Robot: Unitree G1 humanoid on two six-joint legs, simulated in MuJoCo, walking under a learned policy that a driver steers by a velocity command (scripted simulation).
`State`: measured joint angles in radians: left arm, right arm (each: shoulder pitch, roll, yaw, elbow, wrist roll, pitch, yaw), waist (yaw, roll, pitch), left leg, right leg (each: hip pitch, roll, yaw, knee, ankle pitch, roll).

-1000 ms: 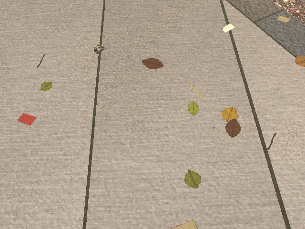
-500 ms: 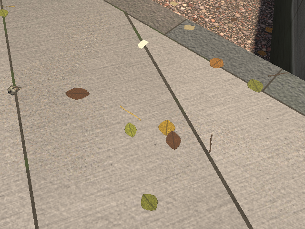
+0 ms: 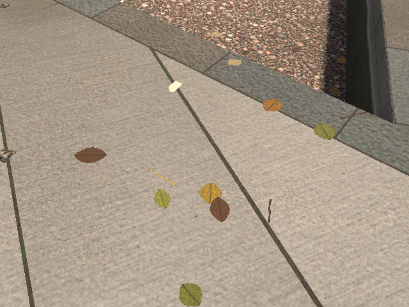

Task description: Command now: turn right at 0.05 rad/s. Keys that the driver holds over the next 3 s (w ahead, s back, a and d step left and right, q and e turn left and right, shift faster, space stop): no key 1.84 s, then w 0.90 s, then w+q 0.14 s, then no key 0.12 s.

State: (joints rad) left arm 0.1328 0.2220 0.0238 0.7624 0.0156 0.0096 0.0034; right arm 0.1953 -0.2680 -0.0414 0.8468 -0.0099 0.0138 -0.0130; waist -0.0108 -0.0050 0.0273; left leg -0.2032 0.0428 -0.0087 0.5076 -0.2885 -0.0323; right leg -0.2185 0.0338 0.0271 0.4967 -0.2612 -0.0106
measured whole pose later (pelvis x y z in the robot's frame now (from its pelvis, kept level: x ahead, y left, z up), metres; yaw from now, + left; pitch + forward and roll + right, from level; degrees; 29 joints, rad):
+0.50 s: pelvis +0.00 +0.01 +0.00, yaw +0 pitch -2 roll +0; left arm 0.19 0.23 0.04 1.01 0.00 0.02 0.04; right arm 0.19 -0.23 -0.02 1.00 -0.01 -0.01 -0.03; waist 0.00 0.00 0.04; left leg -0.17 0.01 0.00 0.48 -0.27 -0.01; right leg -0.19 0.00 0.04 0.48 -0.26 0.01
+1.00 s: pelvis +0.00 +0.02 +0.00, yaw +1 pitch -2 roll +0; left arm 0.21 0.21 0.02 1.12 0.00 0.01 0.04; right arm 0.24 -0.21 -0.01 1.07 0.00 -0.01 -0.04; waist 0.00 0.00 0.04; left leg -0.19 0.00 0.00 0.48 -0.27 0.00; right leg -0.20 -0.01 0.03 0.48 -0.25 0.02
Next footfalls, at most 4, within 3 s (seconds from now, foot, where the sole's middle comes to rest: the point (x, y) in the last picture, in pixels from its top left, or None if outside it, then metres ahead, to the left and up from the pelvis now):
2.54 left None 0.43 0.13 -0.77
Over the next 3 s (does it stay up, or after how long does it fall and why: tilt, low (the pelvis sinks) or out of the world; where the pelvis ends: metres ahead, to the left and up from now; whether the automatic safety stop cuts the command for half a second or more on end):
stays up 0.50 0.03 0.00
